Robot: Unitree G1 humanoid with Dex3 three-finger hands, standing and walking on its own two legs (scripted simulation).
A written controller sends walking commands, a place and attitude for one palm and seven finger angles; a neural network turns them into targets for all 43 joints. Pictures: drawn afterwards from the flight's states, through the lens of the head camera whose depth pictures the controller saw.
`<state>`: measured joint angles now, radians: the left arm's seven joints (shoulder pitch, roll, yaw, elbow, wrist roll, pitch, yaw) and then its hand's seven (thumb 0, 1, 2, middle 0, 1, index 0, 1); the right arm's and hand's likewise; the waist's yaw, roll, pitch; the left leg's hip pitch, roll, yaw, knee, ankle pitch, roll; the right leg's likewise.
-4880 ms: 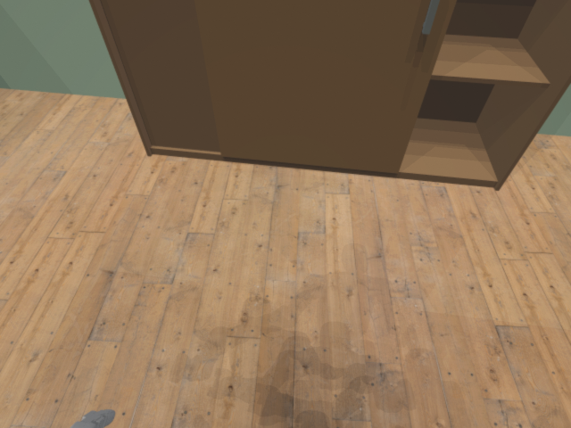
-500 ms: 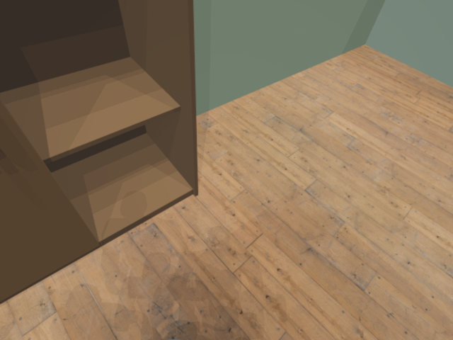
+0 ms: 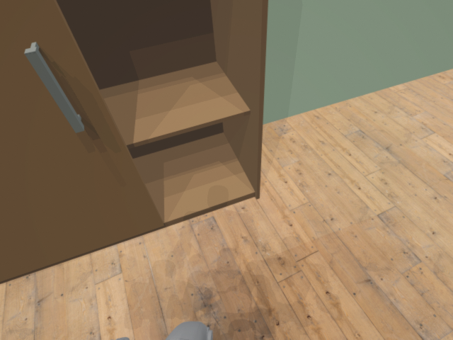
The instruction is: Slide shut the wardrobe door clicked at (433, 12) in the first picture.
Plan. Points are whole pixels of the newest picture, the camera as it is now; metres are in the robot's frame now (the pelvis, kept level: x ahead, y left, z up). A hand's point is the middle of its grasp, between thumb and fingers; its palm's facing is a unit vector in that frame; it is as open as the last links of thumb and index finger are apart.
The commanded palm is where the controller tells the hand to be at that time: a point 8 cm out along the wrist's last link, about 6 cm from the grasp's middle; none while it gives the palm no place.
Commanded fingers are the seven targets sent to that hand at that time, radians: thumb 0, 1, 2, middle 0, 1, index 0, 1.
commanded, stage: turn to face it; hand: left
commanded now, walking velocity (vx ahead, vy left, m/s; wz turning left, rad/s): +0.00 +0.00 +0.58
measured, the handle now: (58, 90) +0.66 +0.46 +0.10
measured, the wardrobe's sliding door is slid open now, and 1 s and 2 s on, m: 0.50 0.50 0.50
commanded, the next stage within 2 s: take the last steps up to it in 0.60 s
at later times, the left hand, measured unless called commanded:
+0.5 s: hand out of the picture -0.02 +0.26 -0.17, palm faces +0.29 -0.92 -0.28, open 7.4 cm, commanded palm none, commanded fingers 0.00 0.90 0.90 -0.20 -0.30 -0.20 -0.30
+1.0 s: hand out of the picture -0.08 +0.19 -0.15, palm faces +0.45 -0.86 -0.24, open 7.3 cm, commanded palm none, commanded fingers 0.00 0.90 0.90 -0.20 -0.30 -0.20 -0.30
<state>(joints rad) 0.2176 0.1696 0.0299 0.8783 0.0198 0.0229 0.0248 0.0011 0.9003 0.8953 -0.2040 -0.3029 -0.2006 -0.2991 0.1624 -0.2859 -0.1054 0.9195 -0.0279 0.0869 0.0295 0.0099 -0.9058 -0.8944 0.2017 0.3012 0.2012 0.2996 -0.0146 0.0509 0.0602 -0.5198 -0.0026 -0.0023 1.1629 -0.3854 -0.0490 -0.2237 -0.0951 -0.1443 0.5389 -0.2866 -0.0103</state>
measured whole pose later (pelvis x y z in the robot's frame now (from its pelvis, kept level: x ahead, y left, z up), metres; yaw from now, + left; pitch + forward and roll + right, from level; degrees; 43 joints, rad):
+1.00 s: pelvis -0.01 +0.02 +0.01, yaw +23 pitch -1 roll +2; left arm 0.34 0.17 0.04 1.03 0.03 -0.03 0.01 0.00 0.91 0.90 -0.21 -0.30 -0.20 -0.30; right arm 0.24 -0.24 -0.07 1.03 -0.03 0.06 0.03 0.01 -0.91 -0.89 0.20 0.30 0.20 0.30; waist 0.04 0.01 0.02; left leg -0.36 0.07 0.04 0.84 -0.37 -0.03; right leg -0.13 -0.09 -0.17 0.38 -0.22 0.00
